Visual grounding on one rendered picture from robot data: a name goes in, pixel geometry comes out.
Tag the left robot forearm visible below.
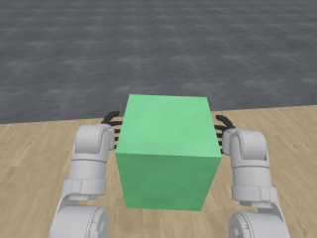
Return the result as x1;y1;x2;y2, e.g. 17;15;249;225
49;123;115;238

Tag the right robot forearm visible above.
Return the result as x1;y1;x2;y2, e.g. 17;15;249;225
222;128;290;238

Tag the robot left upper arm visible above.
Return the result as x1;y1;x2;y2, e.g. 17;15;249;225
50;204;108;238

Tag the robot right hand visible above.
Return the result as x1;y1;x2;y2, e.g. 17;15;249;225
214;115;236;156

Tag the robot right upper arm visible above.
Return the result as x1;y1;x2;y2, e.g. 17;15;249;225
228;211;290;238

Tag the carton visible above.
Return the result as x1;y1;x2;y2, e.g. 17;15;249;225
115;94;223;211

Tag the robot left hand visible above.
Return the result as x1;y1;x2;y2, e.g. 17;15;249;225
101;111;123;150

